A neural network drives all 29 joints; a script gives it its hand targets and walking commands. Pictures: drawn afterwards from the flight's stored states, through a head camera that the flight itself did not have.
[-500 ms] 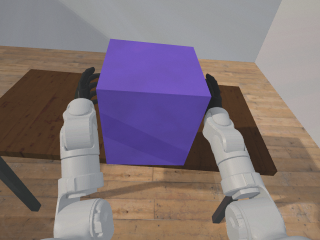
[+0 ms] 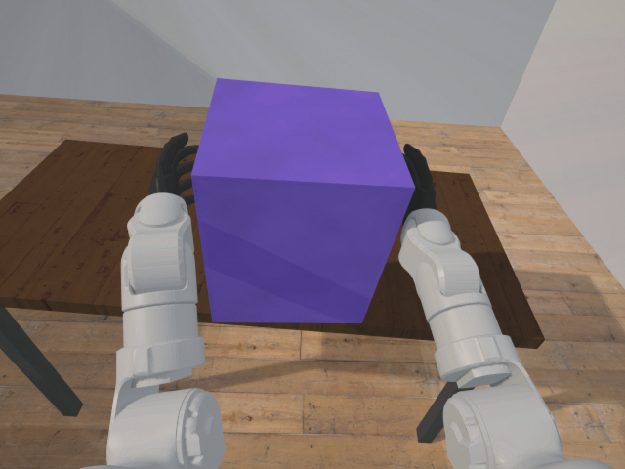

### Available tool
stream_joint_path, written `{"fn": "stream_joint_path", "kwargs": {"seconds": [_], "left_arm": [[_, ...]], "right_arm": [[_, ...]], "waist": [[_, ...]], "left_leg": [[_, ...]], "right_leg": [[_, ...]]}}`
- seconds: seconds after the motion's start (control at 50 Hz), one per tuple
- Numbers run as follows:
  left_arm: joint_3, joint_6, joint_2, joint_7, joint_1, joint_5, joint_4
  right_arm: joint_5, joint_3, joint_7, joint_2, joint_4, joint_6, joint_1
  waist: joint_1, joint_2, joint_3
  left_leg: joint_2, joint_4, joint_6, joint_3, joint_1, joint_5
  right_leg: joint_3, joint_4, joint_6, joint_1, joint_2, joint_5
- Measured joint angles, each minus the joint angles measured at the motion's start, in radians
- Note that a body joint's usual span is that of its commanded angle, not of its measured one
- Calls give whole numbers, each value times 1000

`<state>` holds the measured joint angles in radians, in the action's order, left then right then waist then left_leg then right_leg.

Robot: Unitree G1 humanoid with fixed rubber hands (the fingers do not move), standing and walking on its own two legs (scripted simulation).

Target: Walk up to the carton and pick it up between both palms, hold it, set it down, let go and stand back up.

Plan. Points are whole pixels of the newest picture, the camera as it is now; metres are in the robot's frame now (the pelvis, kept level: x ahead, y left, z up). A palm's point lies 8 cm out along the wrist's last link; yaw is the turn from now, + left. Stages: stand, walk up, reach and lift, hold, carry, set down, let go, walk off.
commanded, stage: hold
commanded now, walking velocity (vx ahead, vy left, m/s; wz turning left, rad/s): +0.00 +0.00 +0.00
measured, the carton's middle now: (294, 208) +0.40 +0.00 +0.15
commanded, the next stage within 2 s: none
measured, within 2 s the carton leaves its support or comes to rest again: neither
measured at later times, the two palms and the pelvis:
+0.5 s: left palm (164, 201) +0.36 +0.16 +0.19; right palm (412, 211) +0.36 -0.14 +0.18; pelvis +0.00 +0.00 +0.00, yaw +0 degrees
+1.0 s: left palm (167, 199) +0.36 +0.15 +0.20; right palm (415, 206) +0.36 -0.15 +0.18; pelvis +0.00 +0.00 +0.00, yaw +1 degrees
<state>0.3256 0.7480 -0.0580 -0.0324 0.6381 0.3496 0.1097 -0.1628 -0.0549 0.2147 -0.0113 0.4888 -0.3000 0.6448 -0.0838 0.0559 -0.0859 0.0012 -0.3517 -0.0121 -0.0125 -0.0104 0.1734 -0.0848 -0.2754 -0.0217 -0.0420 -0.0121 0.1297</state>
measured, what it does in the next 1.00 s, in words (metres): stands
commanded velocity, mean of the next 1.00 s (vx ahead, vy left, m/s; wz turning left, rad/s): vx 0.00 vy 0.00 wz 0.00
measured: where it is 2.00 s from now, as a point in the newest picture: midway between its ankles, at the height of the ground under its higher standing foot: outside the picture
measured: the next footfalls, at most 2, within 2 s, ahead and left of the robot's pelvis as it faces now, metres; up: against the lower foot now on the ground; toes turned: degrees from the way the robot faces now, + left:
none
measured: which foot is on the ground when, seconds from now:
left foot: down 0.00-1.00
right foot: down 0.00-1.00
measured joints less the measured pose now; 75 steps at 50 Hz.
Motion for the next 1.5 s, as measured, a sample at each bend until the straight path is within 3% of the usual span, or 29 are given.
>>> {"fn": "stream_joint_path", "kwargs": {"seconds": [0.4, 0.76, 1.0, 1.5], "left_arm": [[4, 11, 5, -26, -15, 5, -33], [6, 8, 6, -13, 14, 4, 2], [4, 10, 3, -16, -16, 1, -29], [2, 8, 7, -13, 6, 7, -3]], "right_arm": [[-6, 18, 20, 8, -32, -13, -13], [16, -16, -7, 13, 2, -2, 11], [-2, 9, 4, 6, -21, -11, -4], [13, -11, 0, 13, -8, -5, 4]], "waist": [[-12, -3, -15], [3, 7, -4], [-13, 2, -6], [-3, 3, -3]], "left_leg": [[4, 3, -1, -10, -16, 1], [2, 5, -1, 2, 10, -7], [0, 2, 2, -9, -13, 3], [3, 5, -2, 0, -2, -5]], "right_leg": [[-10, 6, 1, -23, 3, 4], [-1, -3, 0, 12, 2, -1], [-11, 4, -2, -20, -1, 8], [-4, 0, 1, -5, 3, 2]]}}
